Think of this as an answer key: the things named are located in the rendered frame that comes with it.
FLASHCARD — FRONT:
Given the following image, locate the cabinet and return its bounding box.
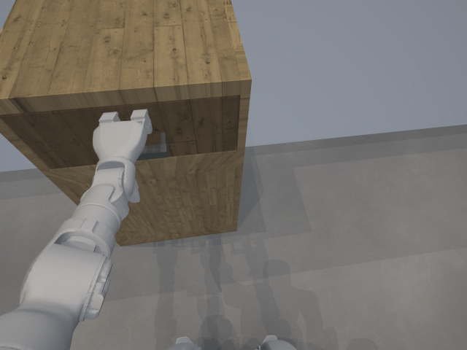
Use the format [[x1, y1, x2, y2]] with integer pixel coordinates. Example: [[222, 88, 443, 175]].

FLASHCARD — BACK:
[[0, 0, 252, 246]]

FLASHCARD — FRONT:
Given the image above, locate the left robot hand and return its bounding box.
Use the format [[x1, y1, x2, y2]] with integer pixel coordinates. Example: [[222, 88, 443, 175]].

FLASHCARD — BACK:
[[93, 109, 153, 203]]

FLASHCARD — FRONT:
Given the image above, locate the left robot shin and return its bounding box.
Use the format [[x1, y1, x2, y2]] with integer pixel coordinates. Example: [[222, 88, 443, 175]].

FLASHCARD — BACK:
[[175, 337, 194, 345]]

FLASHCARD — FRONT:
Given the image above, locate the robot left upper arm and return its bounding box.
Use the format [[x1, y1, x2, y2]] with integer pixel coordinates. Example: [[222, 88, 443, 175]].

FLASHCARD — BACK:
[[0, 244, 113, 350]]

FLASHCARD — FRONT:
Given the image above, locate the robot shin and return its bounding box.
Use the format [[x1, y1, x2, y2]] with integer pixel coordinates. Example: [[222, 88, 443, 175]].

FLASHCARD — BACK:
[[175, 337, 194, 345], [262, 335, 277, 343]]

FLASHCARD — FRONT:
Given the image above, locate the handle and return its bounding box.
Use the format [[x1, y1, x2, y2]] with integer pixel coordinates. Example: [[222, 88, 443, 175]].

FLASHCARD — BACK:
[[137, 132, 169, 160]]

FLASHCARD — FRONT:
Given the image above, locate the right robot shin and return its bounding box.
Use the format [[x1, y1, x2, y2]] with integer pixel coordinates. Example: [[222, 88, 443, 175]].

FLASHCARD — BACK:
[[262, 335, 277, 343]]

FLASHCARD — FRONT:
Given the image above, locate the drawer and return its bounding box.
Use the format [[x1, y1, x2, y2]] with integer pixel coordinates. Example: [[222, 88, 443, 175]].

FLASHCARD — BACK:
[[0, 95, 238, 169]]

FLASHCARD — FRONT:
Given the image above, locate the robot left forearm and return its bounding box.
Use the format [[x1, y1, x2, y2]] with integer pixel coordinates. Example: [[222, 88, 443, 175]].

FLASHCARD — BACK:
[[19, 157, 136, 304]]

